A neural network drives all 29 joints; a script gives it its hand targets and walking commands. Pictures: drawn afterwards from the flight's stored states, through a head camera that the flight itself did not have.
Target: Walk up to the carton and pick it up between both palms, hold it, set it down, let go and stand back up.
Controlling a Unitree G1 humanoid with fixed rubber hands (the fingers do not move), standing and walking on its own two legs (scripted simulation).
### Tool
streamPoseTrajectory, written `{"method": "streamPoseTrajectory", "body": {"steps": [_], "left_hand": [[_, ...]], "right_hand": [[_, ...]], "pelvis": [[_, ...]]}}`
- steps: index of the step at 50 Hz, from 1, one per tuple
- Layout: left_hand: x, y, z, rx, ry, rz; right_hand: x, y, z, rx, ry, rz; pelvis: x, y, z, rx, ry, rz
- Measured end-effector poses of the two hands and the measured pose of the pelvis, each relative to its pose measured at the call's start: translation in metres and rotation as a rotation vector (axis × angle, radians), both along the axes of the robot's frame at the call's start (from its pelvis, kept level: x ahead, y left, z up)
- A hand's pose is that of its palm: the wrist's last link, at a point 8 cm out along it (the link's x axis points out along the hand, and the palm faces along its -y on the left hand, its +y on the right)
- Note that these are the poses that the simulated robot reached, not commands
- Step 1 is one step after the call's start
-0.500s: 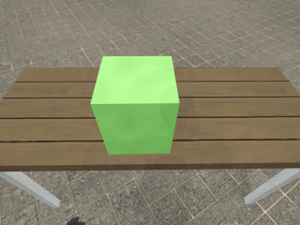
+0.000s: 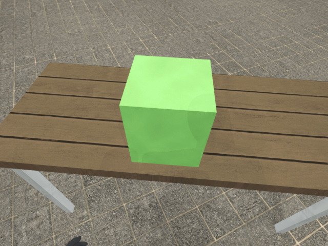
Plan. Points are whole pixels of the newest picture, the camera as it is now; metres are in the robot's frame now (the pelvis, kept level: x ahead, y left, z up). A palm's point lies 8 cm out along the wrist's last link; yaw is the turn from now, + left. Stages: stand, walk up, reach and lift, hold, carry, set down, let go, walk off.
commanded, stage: walk up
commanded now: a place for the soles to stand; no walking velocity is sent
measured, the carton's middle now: (168, 114) +0.47 +0.02 +0.04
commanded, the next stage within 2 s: none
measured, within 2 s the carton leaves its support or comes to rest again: neither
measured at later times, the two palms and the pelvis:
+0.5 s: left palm out of the picture +0.07 +0.26 -0.11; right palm out of the picture +0.10 -0.27 -0.10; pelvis +0.00 -0.01 +0.00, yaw +3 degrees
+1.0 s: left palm out of the picture +0.03 +0.27 -0.11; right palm out of the picture +0.12 -0.25 -0.10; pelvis +0.01 -0.01 +0.00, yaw +6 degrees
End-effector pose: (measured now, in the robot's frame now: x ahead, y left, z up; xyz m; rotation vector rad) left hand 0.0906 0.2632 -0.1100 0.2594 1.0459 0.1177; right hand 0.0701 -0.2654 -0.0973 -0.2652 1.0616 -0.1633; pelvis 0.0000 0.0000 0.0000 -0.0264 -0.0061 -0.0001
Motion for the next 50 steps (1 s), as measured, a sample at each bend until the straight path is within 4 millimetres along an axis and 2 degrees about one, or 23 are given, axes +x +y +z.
{"method": "streamPoseTrajectory", "body": {"steps": [8,15,29,34,38,44,50], "left_hand": [[-0.015,0.001,-0.002,0.009,0.019,0.031],[-0.018,0.005,-0.004,0.01,0.021,0.049],[-0.03,0.004,-0.003,0.024,0.031,0.068],[-0.03,0.01,-0.006,0.018,0.039,0.076],[-0.03,0.009,-0.003,0.019,0.018,0.097],[-0.047,0.0,0.003,0.024,0.038,0.113],[-0.057,0.003,0.001,0.017,0.065,0.135]], "right_hand": [[0.014,0.0,0.0,0.0,-0.024,0.034],[0.023,0.001,0.001,-0.007,-0.042,0.057],[0.034,-0.003,0.001,-0.012,-0.051,0.087],[0.035,0.001,0.001,-0.013,-0.054,0.093],[0.033,0.001,0.002,-0.016,-0.028,0.102],[0.045,0.004,-0.001,0.005,-0.027,0.127],[0.055,0.014,-0.003,0.021,-0.037,0.155]], "pelvis": [[0.0,-0.003,-0.002,-0.001,-0.001,0.022],[0.0,-0.001,-0.004,0.001,-0.005,0.036],[0.002,-0.006,-0.005,0.002,-0.008,0.055],[0.001,-0.003,-0.006,0.005,-0.011,0.059],[0.001,-0.007,-0.004,0.007,-0.003,0.092],[0.006,-0.01,0.001,0.009,-0.001,0.101],[0.007,-0.007,0.001,0.009,-0.012,0.11]]}}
